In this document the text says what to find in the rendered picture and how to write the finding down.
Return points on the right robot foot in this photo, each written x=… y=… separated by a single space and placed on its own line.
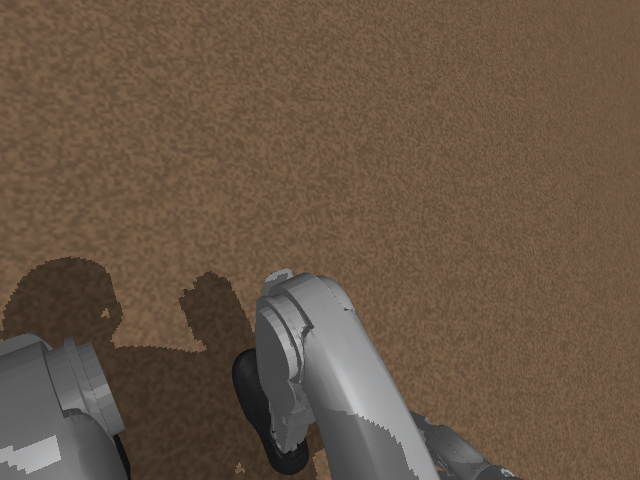
x=255 y=406

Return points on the right robot hand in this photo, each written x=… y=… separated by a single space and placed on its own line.
x=450 y=451

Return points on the left robot foot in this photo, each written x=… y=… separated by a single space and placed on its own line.
x=123 y=455

